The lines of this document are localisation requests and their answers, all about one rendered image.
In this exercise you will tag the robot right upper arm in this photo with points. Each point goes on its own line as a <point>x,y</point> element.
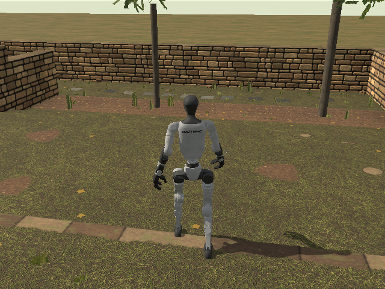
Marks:
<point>213,135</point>

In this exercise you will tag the left robot foot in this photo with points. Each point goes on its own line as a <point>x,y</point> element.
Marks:
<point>177,231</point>

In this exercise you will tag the robot left upper arm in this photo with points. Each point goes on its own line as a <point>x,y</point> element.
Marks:
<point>169,138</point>

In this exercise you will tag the robot right thigh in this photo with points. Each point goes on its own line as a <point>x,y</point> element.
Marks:
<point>207,186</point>

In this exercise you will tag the left robot hand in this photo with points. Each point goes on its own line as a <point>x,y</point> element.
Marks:
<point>156,182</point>

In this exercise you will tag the robot left forearm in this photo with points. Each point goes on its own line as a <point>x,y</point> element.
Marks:
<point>161,163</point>

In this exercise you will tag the robot right forearm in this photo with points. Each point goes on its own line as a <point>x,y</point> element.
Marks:
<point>219,155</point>

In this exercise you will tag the right robot hand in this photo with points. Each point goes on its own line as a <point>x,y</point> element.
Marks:
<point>218,166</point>

